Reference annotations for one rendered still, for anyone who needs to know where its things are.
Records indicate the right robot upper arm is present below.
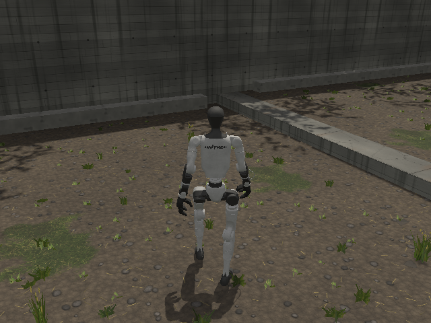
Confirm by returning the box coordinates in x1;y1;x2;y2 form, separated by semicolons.
230;135;246;172

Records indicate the left robot thigh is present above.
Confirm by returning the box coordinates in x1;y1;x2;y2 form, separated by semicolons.
193;186;207;221

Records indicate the right robot hand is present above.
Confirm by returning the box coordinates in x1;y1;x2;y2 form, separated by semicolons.
236;184;251;199

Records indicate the left robot hand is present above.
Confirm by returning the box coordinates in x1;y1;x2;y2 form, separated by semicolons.
176;197;193;216

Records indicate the left robot forearm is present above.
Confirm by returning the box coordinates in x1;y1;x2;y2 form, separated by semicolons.
178;164;192;199

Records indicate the left robot foot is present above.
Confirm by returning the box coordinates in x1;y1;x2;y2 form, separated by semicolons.
195;247;204;260

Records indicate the left robot upper arm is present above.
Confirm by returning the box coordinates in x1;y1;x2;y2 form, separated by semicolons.
186;135;202;174

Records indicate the right robot forearm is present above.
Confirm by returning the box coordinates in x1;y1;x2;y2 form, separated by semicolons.
239;162;251;187

